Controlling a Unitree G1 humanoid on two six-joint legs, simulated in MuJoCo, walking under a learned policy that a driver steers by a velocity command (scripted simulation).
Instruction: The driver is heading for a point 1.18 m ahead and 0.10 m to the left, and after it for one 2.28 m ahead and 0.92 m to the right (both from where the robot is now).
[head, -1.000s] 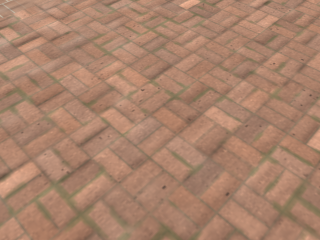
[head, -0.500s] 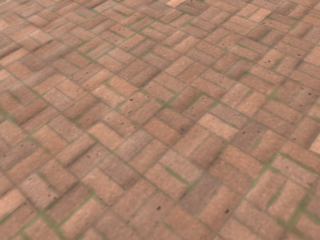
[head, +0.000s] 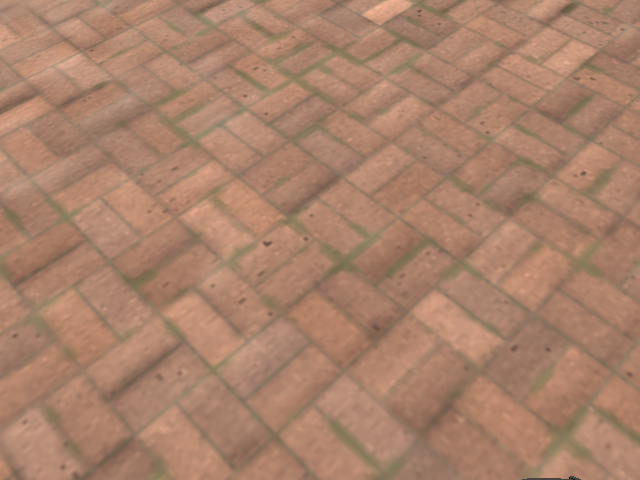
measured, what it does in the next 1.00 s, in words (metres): walks ahead: right foot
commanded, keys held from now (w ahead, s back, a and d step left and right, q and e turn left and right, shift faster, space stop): w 1.00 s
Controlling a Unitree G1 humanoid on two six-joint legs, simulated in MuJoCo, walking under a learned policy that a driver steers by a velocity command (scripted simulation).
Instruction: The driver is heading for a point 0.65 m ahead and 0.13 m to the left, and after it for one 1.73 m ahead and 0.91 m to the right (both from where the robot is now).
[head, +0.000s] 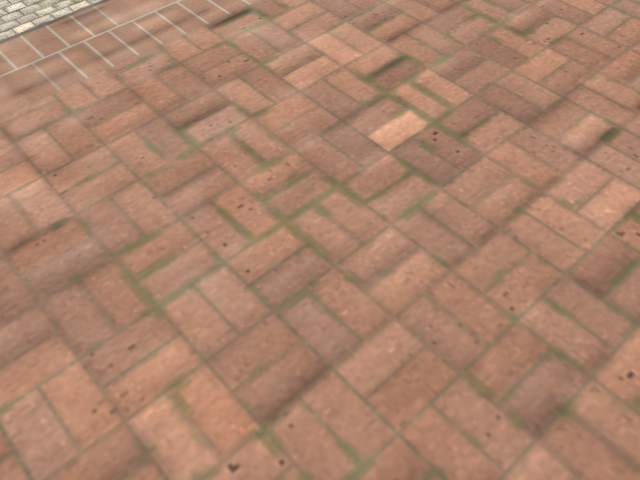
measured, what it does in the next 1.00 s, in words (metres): walks ahead: left foot, then right foot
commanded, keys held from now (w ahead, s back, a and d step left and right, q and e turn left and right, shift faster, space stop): w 0.54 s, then w+q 0.30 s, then w+e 0.16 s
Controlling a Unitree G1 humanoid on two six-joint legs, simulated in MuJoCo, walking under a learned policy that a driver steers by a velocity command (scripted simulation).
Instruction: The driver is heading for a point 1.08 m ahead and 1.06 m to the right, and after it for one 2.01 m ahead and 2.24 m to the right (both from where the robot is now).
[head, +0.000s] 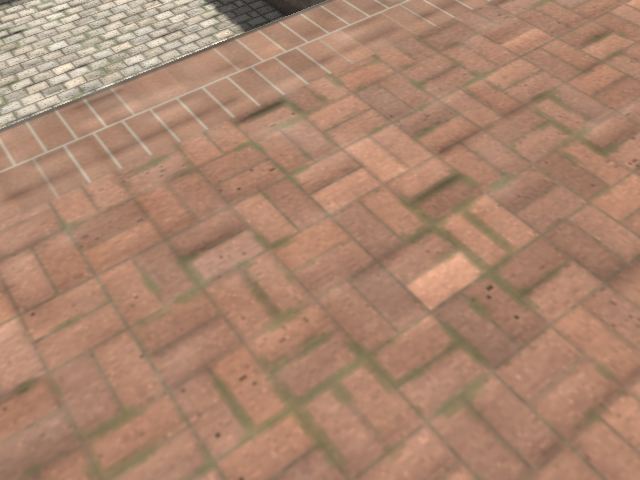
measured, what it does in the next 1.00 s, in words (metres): walks ahead, turning right: left foot, then right foot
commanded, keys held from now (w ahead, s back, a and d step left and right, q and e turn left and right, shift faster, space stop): w+e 1.00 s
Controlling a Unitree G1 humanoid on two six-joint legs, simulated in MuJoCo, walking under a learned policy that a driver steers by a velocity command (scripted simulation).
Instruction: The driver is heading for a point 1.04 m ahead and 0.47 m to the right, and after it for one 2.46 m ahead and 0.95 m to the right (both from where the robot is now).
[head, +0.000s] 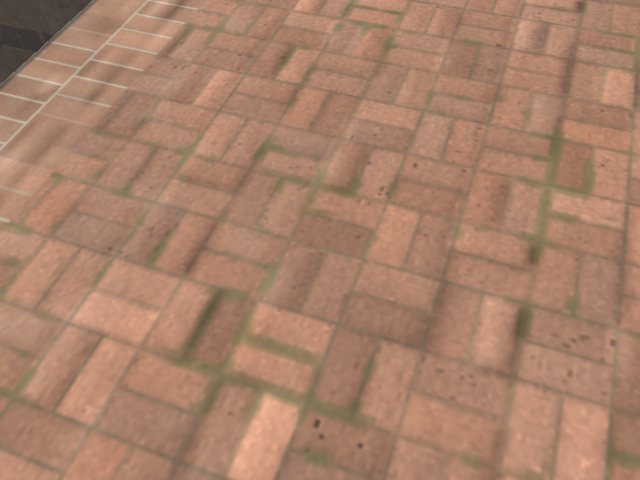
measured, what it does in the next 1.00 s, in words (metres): walks ahead, turning right: left foot, then right foot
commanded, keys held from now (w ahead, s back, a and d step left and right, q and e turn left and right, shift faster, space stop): w+e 1.00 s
